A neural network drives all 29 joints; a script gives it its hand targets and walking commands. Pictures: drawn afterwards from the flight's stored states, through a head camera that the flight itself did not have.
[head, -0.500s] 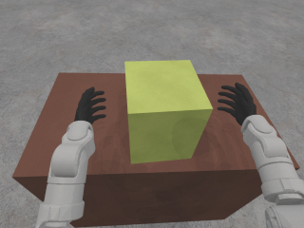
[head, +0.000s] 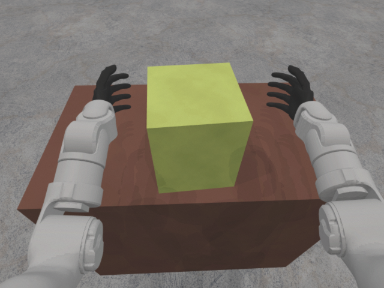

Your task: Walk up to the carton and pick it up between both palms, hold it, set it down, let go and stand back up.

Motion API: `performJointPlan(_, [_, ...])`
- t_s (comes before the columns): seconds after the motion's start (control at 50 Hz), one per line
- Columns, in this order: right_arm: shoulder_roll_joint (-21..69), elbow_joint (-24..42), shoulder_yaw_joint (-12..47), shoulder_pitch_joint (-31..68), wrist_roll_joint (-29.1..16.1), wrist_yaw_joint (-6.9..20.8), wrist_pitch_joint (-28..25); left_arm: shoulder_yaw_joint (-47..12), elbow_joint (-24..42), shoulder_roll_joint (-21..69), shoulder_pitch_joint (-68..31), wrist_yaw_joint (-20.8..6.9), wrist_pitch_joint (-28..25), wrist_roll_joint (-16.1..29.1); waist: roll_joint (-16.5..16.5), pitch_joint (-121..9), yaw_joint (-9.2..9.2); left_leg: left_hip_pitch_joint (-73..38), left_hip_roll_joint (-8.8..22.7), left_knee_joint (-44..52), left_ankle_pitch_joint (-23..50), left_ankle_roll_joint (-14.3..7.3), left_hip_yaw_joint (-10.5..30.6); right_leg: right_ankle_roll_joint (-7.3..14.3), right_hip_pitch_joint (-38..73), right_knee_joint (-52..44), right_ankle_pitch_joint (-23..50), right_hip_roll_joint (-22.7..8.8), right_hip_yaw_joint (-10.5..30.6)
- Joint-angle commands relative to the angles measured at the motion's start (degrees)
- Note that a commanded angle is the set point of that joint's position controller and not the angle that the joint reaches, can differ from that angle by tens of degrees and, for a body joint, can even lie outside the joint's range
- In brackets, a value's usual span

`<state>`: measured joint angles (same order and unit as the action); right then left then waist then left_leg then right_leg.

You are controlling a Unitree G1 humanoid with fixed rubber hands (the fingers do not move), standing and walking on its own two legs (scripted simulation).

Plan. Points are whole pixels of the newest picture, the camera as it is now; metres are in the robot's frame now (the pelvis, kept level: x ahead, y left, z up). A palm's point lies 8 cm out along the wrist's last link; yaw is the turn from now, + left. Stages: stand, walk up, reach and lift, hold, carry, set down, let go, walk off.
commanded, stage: reach and lift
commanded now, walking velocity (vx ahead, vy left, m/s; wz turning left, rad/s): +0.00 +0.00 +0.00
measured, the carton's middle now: (193, 129) +0.49 +0.02 +0.05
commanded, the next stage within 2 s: none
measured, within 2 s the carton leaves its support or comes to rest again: neither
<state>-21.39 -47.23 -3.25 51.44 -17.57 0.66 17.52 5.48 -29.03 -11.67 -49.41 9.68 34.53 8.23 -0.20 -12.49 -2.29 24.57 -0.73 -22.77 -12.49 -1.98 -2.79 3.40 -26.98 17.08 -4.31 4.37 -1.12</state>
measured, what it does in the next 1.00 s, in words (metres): stands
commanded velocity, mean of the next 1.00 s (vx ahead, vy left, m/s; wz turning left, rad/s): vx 0.00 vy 0.00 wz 0.00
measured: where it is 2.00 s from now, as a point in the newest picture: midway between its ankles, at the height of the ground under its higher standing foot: outside the picture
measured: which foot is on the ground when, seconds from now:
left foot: down 0.00-1.00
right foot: down 0.00-1.00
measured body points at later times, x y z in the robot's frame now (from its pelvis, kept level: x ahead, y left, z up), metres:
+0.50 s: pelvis -0.02 -0.02 -0.01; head +0.03 +0.01 +0.44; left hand +0.47 +0.21 +0.20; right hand +0.49 -0.16 +0.19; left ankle -0.03 +0.09 -0.74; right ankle +0.03 -0.08 -0.74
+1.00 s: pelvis +0.02 -0.01 -0.01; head +0.12 +0.01 +0.43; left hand +0.51 +0.20 +0.09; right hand +0.52 -0.16 +0.09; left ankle -0.03 +0.09 -0.74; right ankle +0.03 -0.08 -0.74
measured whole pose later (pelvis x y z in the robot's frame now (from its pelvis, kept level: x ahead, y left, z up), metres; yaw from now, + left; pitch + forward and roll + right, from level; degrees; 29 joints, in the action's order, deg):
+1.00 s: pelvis +0.02 -0.01 -0.01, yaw +2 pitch +26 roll +0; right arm -13.3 -70.1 -5.2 60.8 -11.1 -3.0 -4.1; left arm 11.3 -68.5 -13.1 -62.4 6.1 -1.7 0.9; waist -2.0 -15.6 0.0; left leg 36.3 -1.4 -21.8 -11.7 -0.8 -0.6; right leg 2.9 -40.2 20.7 -6.1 3.5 -3.2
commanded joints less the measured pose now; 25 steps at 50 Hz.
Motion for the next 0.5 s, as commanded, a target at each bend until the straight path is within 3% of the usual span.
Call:
performJointPlan(0.0, [-10.7,7.03,-2.35,32.29,0.65,0.05,-2.71,2.26,-0.53,-9.24,-32.56,0.2,-7.61,0.88,-4.68,-31.77,-0.68,0.98,2.78,3.97,14.68,1.76,3.65,-4.6,35.53,6.77,26.14,-5.55,5.72])
performJointPlan(0.02, [-9.74,5.73,-2.44,37.76,1.08,-0.08,-2.52,2.02,-5.44,-11.35,-38.2,0.08,-8.86,1.79,-5.65,-30.94,-0.77,4.61,2.29,4.51,9.68,1.27,3.35,-4.85,35.79,6.92,23.08,-6.18,6.0])
performJointPlan(0.04, [-8.46,2.19,-1.92,36.4,1.32,-0.05,-2.32,1.23,-9.69,-11.69,-37.56,0.24,-10.45,2.18,-5.73,-29.0,-0.48,6.95,2.44,5.43,7.01,0.96,3.13,-4.79,36.63,6.86,21.21,-6.93,6.62])
performJointPlan(0.08, [-8.72,-4.19,-1.08,42.79,0.85,-0.12,-1.64,0.17,-20.67,-14.03,-44.8,0.28,-13.4,3.63,-6.28,-23.95,-1.16,12.59,2.29,7.14,-2.37,0.37,2.87,-4.79,35.0,5.94,10.76,-8.1,7.83])
performJointPlan(0.12, [-7.33,-8.14,-1.69,47.17,1.4,-0.18,-1.82,-3.77,-27.93,-14.46,-50.8,0.76,-17.61,7.07,-5.45,-25.95,-1.06,15.63,2.23,6.29,-6.48,-0.07,3.25,-3.81,31.36,6.35,0.66,-8.41,7.8])
performJointPlan(0.14, [-6.72,-7.91,-0.86,47.0,0.86,-0.43,-2.2,-5.13,-30.08,-13.61,-50.13,0.96,-18.99,8.53,-5.47,-26.41,-1.03,14.51,2.41,5.69,-5.51,-0.37,3.5,-3.94,30.53,6.28,0.16,-8.49,7.85])
performJointPlan(0.16, [-5.74,-8.59,-0.68,47.73,0.96,-0.7,-2.28,-5.85,-31.17,-13.88,-52.62,0.9,-20.42,9.95,-7.13,-28.18,-0.46,14.75,2.37,4.97,-5.76,-0.09,3.57,-4.0,30.75,6.69,0.14,-8.48,7.75])
performJointPlan(0.18, [-5.62,-9.75,-1.09,48.39,0.94,-1.15,-2.44,-7.0,-31.56,-14.24,-55.06,0.69,-21.63,10.26,-4.44,-30.21,0.51,15.46,2.12,4.49,-4.2,0.82,3.8,-4.34,31.1,7.43,3.14,-8.59,8.1])
performJointPlan(0.22, [-7.51,-11.28,-3.02,51.43,1.63,-1.89,-2.82,-8.45,-32.23,-15.71,-59.95,0.59,-23.23,11.36,-3.0,-34.09,1.91,14.42,2.32,3.83,-2.91,1.78,4.11,-4.33,29.07,8.14,5.38,-8.27,6.92])
performJointPlan(0.24, [-8.24,-13.86,-3.78,51.69,2.14,-2.35,-2.98,-9.75,-31.96,-14.91,-61.7,0.59,-23.22,12.19,-2.4,-35.1,3.48,12.43,2.42,3.26,-1.54,2.86,4.58,-3.58,27.24,8.29,7.35,-7.33,5.09])
performJointPlan(0.26, [-7.79,-16.19,-3.25,53.42,1.9,-2.68,-2.45,-9.23,-36.78,-16.15,-62.27,0.01,-22.98,12.54,-3.63,-32.27,2.78,13.35,2.05,2.66,-3.18,2.43,4.49,-3.5,25.65,8.48,6.38,-7.44,4.93])
performJointPlan(0.28, [-7.53,-19.62,-2.97,53.13,2.67,-3.07,-1.89,-8.83,-43.18,-17.12,-60.62,-0.92,-22.85,12.68,-6.19,-27.68,3.58,16.25,1.81,3.2,-5.46,1.56,4.24,-3.56,26.66,7.77,5.18,-7.92,5.48])
performJointPlan(0.3, [-7.37,-19.7,-2.67,51.77,2.17,-3.35,-2.75,-10.0,-41.58,-15.7,-59.41,-1.69,-23.57,12.27,-5.29,-30.05,4.58,16.73,1.41,3.28,-3.74,1.96,4.16,-3.63,30.48,8.53,7.69,-8.04,5.69])
performJointPlan(0.32, [-7.11,-21.36,-3.19,51.2,3.0,-3.62,-2.5,-8.74,-45.62,-16.69,-58.35,-2.65,-24.13,11.23,-4.64,-27.45,3.52,19.27,1.07,4.04,-5.71,1.38,4.24,-4.2,32.89,8.38,4.67,-8.81,6.62])
performJointPlan(0.36, [-6.92,-20.1,-4.26,50.37,3.96,-4.02,-4.51,-8.97,-45.08,-16.18,-57.85,-3.3,-26.23,9.35,-2.75,-29.89,4.51,18.42,0.97,4.81,-2.33,1.83,4.23,-4.17,33.94,8.68,7.4,-8.35,5.57])
performJointPlan(0.42, [-4.98,-19.9,-6.24,46.84,5.36,-4.22,-6.59,-10.13,-44.7,-14.4,-56.65,-3.59,-28.33,6.93,3.58,-32.03,5.12,12.79,0.88,4.54,2.66,3.69,4.37,-3.8,30.18,7.83,10.46,-7.5,3.81])
performJointPlan(0.44, [-4.9,-19.7,-5.86,45.26,5.42,-4.13,-6.74,-8.24,-44.9,-15.73,-54.61,-3.81,-28.68,6.09,3.44,-30.66,4.28,11.0,0.74,4.68,4.1,3.89,4.48,-3.46,30.05,7.05,11.73,-7.35,3.32])
performJointPlan(0.46, [-4.66,-19.16,-6.19,44.12,6.09,-4.22,-7.77,-8.64,-43.45,-15.69,-54.82,-3.88,-29.73,5.55,3.43,-33.24,4.99,10.01,0.71,4.57,6.26,4.23,4.24,-3.46,30.74,7.28,14.21,-7.03,2.78])
performJointPlan(0.48, [-4.1,-20.12,-5.25,42.01,5.99,-4.27,-8.42,-7.01,-44.0,-14.93,-51.93,-4.08,-30.21,4.15,3.13,-32.12,4.51,9.85,0.59,4.19,8.25,4.09,4.26,-3.41,32.5,7.38,16.55,-6.83,2.68])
